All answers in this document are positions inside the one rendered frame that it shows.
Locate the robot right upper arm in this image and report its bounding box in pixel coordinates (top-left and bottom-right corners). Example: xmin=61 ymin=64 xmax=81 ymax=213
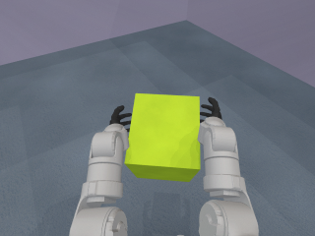
xmin=198 ymin=200 xmax=259 ymax=236

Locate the carton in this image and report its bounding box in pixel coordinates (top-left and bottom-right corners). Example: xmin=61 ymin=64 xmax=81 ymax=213
xmin=124 ymin=93 xmax=201 ymax=182

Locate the right robot hand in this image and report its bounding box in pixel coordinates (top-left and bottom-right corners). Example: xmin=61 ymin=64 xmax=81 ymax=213
xmin=200 ymin=97 xmax=222 ymax=123

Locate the robot right forearm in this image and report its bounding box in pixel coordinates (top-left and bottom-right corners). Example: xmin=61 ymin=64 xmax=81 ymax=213
xmin=197 ymin=116 xmax=259 ymax=227

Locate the left robot hand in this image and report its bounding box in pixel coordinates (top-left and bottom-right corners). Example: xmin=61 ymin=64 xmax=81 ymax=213
xmin=109 ymin=105 xmax=132 ymax=132

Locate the robot left forearm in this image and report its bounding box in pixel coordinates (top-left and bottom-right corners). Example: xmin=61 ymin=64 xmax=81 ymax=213
xmin=69 ymin=123 xmax=130 ymax=236

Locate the robot left upper arm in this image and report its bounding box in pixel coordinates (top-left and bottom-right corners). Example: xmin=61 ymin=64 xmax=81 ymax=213
xmin=70 ymin=206 xmax=128 ymax=236

